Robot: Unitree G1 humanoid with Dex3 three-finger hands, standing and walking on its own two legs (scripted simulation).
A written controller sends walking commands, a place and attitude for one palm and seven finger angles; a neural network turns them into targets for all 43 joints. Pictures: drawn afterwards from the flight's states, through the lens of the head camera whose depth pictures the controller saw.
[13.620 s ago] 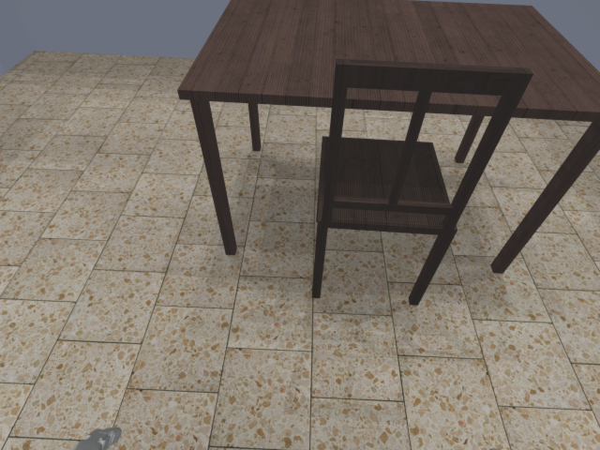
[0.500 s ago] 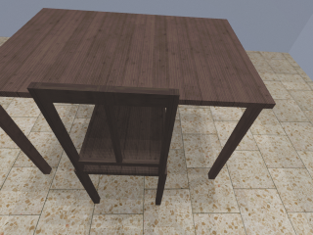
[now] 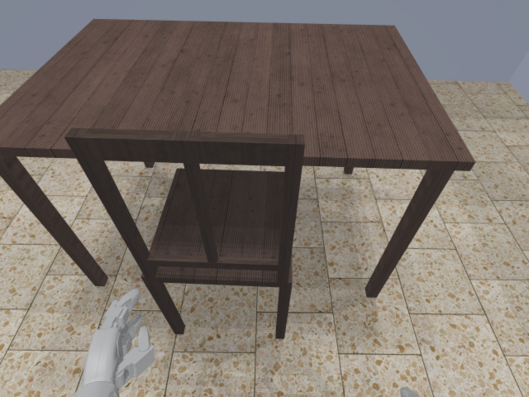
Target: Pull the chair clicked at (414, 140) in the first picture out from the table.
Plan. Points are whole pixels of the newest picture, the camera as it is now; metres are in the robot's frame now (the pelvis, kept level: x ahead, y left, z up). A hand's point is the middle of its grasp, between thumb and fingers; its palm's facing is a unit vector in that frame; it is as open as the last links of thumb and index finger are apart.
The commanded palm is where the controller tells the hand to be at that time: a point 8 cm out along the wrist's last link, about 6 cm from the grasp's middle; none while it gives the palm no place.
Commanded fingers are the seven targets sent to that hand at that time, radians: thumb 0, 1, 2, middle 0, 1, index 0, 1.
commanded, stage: raise the hand toward the chair's back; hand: left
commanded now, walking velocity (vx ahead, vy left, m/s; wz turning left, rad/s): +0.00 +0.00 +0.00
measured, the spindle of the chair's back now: (203, 218) +0.47 +0.14 -0.06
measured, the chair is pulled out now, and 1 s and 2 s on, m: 0.00 0.00 0.00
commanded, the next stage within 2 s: aim the fingers beside a spindle in 1.92 s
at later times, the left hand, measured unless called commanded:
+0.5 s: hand (162, 360) +0.19 +0.16 -0.04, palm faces -0.08 -0.99 -0.09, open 11.5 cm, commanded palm +0.16 +0.23 -0.04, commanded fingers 0.00 0.08 0.55 -0.12 -0.17 -0.12 -0.17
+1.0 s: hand (141, 338) +0.22 +0.20 -0.03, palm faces -0.02 -1.00 -0.03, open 15.6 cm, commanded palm +0.20 +0.26 -0.03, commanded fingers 0.00 -0.50 0.30 -0.06 -0.08 -0.06 -0.08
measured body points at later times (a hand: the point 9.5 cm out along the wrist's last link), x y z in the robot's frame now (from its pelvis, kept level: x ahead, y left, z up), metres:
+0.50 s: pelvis -0.03 -0.04 -0.09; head +0.03 -0.03 +0.35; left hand +0.19 +0.21 -0.03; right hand +0.18 -0.26 -0.17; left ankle +0.04 +0.09 -0.73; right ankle -0.02 -0.11 -0.73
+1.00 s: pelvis -0.01 +0.01 -0.08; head +0.07 +0.03 +0.37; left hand +0.21 +0.25 -0.03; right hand +0.18 -0.24 -0.15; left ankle +0.04 +0.09 -0.73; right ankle -0.02 -0.11 -0.73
